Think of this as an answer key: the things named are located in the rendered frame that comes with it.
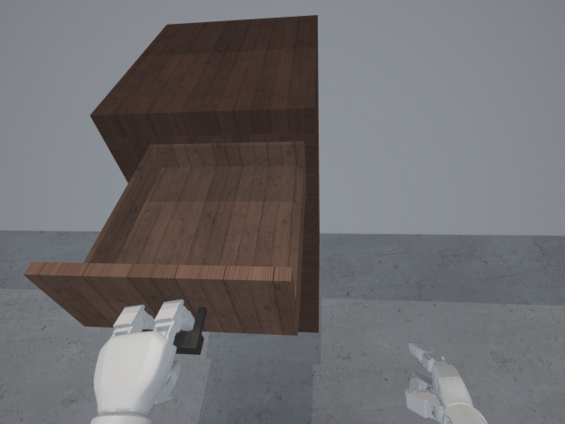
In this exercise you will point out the right robot hand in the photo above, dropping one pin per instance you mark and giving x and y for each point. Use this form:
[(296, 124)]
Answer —
[(430, 397)]

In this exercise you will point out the left robot hand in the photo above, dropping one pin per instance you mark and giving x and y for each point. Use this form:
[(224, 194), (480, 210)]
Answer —
[(136, 369)]

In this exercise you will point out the drawer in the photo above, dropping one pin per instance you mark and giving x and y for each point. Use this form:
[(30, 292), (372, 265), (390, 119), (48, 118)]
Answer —
[(219, 225)]

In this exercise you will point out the handle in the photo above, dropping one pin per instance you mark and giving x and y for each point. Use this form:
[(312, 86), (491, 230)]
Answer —
[(190, 342)]

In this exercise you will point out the cabinet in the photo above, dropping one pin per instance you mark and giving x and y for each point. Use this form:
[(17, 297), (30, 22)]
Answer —
[(234, 81)]

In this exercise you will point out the robot right forearm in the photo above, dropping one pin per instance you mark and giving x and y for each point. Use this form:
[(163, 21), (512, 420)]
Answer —
[(462, 414)]

